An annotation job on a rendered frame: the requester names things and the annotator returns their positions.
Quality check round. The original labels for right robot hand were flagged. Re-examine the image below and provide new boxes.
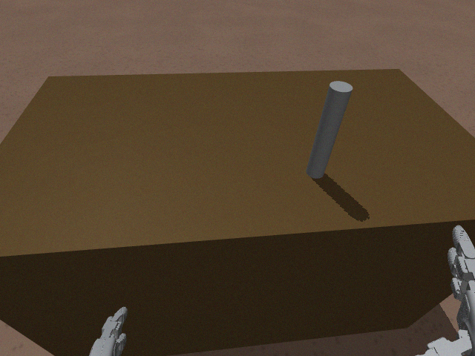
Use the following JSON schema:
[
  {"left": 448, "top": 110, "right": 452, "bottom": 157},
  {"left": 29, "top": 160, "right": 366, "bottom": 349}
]
[{"left": 416, "top": 225, "right": 475, "bottom": 356}]

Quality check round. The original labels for left robot hand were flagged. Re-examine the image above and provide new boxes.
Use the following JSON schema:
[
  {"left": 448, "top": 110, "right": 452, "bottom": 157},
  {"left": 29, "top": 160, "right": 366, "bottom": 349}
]
[{"left": 89, "top": 307, "right": 128, "bottom": 356}]

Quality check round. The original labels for can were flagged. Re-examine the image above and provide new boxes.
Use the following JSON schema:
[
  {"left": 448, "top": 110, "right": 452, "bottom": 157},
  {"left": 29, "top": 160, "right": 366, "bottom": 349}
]
[{"left": 306, "top": 81, "right": 353, "bottom": 179}]

